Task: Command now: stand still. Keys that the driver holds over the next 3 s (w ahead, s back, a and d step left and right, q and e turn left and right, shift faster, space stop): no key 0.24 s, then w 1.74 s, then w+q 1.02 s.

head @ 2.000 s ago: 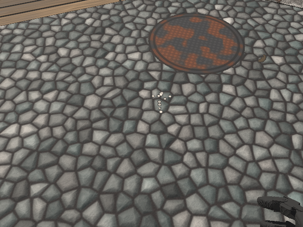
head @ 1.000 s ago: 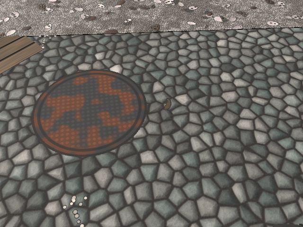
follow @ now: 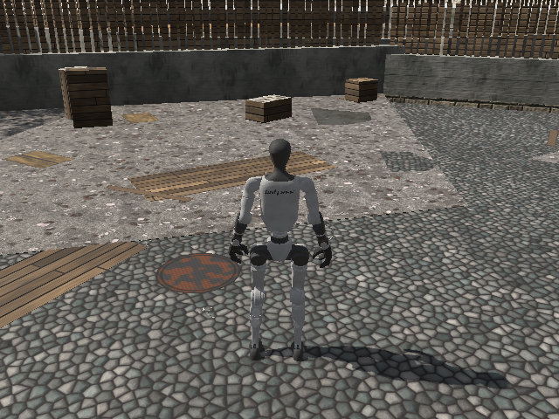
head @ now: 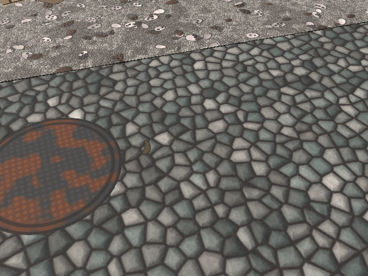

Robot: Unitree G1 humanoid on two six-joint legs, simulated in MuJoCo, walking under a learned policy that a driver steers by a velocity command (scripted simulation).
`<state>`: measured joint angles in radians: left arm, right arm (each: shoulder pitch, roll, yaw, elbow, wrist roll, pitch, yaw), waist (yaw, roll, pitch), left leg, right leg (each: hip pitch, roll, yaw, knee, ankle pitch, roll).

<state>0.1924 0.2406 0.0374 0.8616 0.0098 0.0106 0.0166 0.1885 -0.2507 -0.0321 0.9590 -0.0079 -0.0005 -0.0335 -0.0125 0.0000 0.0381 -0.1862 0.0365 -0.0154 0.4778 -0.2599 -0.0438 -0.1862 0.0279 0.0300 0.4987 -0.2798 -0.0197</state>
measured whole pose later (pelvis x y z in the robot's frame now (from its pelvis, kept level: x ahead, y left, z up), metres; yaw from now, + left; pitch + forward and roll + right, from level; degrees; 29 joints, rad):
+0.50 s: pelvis +0.04 +0.03 -0.01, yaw +1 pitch +0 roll -1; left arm 0.31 0.26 0.05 1.01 -0.03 -0.03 0.02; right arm 0.26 -0.24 -0.04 1.06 0.02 -0.08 -0.01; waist 0.00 -0.03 0.00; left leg -0.22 0.00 0.05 0.55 -0.32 0.06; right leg -0.18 -0.01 0.04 0.55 -0.37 -0.02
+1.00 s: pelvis +0.28 +0.01 -0.02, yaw +1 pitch +2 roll -1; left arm -0.06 0.24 0.05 0.84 -0.02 -0.10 -0.04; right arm 0.47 -0.23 -0.03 1.08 0.00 -0.06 -0.01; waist -0.06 0.01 0.05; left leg 0.01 0.02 -0.03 0.74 -0.49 0.01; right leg -0.50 0.02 -0.07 0.58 -0.12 -0.09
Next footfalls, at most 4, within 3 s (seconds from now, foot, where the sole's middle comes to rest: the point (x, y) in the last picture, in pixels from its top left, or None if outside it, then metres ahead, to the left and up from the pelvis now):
0.96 right None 0.44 -0.09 -0.77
1.48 left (150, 221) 0.74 0.16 -0.77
2.04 right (205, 158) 1.06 -0.07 -0.77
2.58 left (147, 119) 1.31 0.21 -0.77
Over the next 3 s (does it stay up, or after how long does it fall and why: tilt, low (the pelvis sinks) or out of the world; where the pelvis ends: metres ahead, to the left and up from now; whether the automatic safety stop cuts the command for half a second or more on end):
stays up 1.40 0.15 0.00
